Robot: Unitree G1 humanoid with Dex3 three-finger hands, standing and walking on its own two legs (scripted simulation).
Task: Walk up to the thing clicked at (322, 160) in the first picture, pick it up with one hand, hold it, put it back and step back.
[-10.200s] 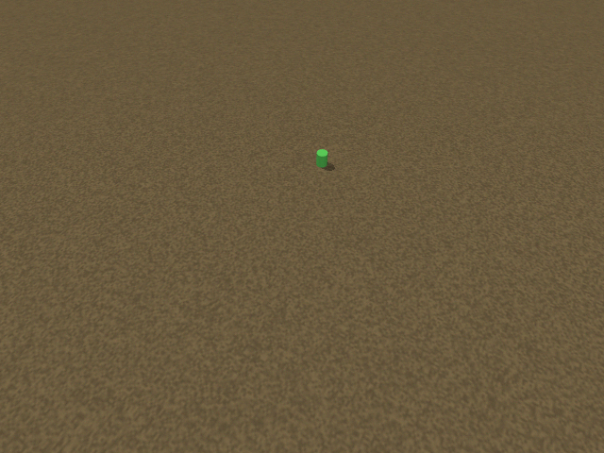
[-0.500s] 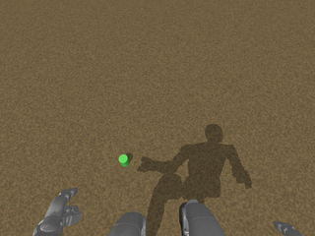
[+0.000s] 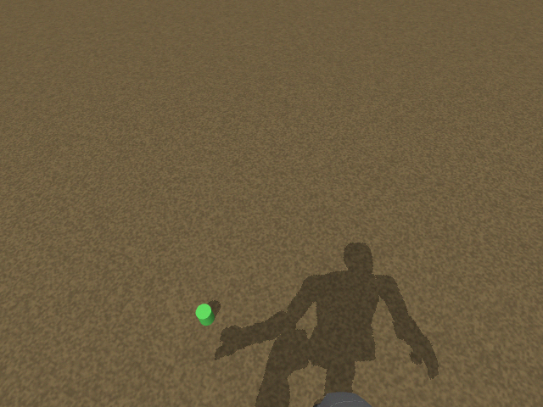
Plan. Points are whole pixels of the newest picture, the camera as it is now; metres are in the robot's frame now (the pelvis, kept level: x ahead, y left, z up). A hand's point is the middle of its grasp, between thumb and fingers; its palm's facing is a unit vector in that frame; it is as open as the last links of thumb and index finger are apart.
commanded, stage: walk up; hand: left
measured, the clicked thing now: (205, 314) +0.50 +0.25 -0.73
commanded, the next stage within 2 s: stand in 1.50 s
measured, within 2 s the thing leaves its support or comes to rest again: neither
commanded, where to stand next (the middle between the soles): +0.12 -0.02 m, yaw +1 degrees
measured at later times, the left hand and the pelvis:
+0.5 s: hand out of the picture +0.14 +0.29 -0.17, palm faces -0.04 -0.93 -0.37, open 7.4 cm; pelvis +0.02 +0.02 -0.02, yaw -1 degrees
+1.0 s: hand out of the picture +0.10 +0.26 -0.15, palm faces -0.05 -0.94 -0.35, open 7.4 cm; pelvis +0.02 +0.00 +0.00, yaw -1 degrees
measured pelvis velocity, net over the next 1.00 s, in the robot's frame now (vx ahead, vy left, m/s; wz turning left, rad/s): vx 0.02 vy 0.00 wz -0.02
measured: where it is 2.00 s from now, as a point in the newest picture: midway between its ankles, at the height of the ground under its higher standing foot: outside the picture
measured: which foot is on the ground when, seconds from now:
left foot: down 0.00-0.02, up 0.04-0.30, down 0.32-1.00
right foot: down 0.00-0.36, up 0.38-0.58, down 0.60-1.00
